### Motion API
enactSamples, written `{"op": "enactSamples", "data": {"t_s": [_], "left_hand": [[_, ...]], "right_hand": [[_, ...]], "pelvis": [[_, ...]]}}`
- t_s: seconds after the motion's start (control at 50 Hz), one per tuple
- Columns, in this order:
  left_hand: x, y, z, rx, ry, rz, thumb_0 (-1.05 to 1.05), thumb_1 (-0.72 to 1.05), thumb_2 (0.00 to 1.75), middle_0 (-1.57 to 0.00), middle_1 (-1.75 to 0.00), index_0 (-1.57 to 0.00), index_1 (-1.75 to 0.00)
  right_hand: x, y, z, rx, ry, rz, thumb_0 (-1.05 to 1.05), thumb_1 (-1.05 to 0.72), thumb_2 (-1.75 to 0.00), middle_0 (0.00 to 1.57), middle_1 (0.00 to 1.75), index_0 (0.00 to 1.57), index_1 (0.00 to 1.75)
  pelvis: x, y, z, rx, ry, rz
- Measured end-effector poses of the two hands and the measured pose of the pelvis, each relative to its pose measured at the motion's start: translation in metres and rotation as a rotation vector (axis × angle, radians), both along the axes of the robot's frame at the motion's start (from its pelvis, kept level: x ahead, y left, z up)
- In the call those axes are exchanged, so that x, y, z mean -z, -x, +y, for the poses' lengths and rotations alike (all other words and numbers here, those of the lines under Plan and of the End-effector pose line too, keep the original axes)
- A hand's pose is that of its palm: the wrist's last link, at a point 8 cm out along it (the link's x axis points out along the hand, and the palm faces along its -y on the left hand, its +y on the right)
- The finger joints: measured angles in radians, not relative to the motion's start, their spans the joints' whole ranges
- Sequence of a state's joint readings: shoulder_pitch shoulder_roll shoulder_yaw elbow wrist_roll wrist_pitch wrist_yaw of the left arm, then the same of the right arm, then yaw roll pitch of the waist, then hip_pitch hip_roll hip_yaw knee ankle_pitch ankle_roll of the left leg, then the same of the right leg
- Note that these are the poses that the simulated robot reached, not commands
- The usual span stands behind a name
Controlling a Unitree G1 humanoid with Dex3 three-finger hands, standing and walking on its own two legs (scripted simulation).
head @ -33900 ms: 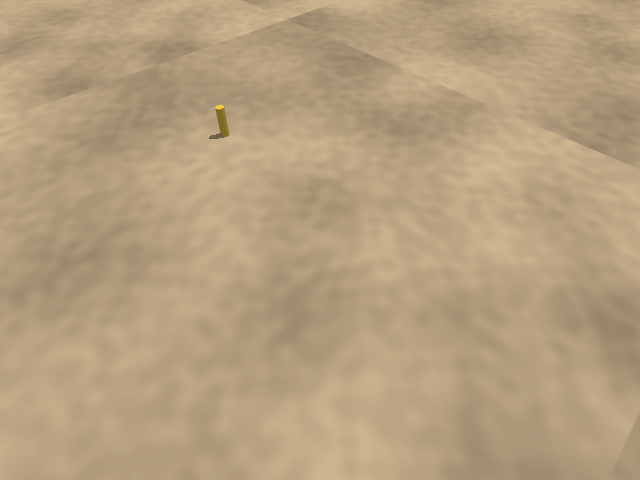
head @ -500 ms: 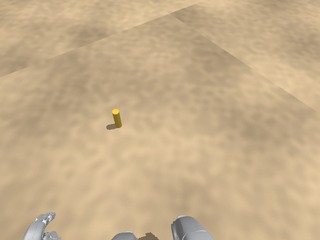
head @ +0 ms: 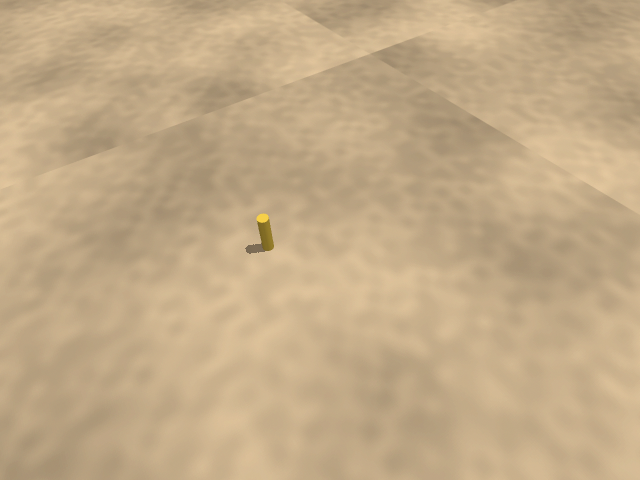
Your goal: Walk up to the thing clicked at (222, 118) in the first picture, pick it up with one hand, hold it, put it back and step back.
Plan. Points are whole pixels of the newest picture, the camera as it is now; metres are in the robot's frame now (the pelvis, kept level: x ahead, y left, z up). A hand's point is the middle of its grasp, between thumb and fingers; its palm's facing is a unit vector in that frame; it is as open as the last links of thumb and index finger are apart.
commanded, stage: step back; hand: left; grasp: from the side
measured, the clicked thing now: (265, 232) +1.04 +0.25 -0.67
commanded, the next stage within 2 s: stand in 0.86 s
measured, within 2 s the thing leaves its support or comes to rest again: neither
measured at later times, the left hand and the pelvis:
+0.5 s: hand out of the picture +0.09 +0.27 -0.14, palm faces +0.00 -0.94 -0.34, open 7.4 cm; pelvis +0.02 +0.02 +0.01, yaw +0 degrees
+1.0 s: hand out of the picture +0.13 +0.26 -0.13, palm faces -0.02 -0.94 -0.34, open 7.4 cm; pelvis +0.03 +0.01 +0.03, yaw +0 degrees
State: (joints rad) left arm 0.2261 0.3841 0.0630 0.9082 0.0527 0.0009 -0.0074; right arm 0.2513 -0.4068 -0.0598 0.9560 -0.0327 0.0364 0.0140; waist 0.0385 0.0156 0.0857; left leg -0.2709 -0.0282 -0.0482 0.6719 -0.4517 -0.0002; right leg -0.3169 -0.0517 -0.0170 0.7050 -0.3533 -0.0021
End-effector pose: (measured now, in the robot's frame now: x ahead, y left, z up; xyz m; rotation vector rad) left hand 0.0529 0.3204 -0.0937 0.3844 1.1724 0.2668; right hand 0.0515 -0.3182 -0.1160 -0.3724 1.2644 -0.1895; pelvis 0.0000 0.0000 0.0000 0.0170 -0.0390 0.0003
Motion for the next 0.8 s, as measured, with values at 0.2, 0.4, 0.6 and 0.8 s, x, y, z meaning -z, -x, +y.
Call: {"op": "enactSamples", "data": {"t_s": [0.2,0.4,0.6,0.8], "left_hand": [[0.007,0.011,0.001,0.005,0.038,0.036,0.01,0.90,0.90,-0.20,-0.30,-0.20,-0.30],[0.011,-0.007,-0.006,-0.003,0.077,-0.008,0.01,0.90,0.90,-0.20,-0.30,-0.21,-0.30],[0.009,-0.053,-0.004,0.018,0.088,-0.014,0.01,0.90,0.90,-0.20,-0.30,-0.20,-0.30],[-0.002,-0.083,-0.004,0.036,0.067,-0.065,0.01,0.90,0.90,-0.20,-0.30,-0.20,-0.30]], "right_hand": [[-0.009,0.009,0.020,0.023,-0.043,-0.067,0.01,-0.90,-0.90,0.20,0.30,0.21,0.30],[-0.011,-0.023,0.022,-0.003,-0.015,-0.082,0.01,-0.90,-0.90,0.20,0.30,0.20,0.30],[-0.019,-0.048,0.036,0.018,-0.026,-0.080,0.01,-0.90,-0.90,0.20,0.30,0.21,0.30],[-0.019,-0.079,0.040,0.014,-0.043,-0.130,0.01,-0.90,-0.90,0.20,0.30,0.21,0.30]], "pelvis": [[-0.006,0.007,-0.001,0.027,0.009,-0.014],[-0.006,-0.005,0.012,-0.007,0.020,-0.005],[-0.014,-0.026,0.014,0.007,0.023,0.010],[-0.016,-0.031,0.014,0.008,0.016,0.002]]}}
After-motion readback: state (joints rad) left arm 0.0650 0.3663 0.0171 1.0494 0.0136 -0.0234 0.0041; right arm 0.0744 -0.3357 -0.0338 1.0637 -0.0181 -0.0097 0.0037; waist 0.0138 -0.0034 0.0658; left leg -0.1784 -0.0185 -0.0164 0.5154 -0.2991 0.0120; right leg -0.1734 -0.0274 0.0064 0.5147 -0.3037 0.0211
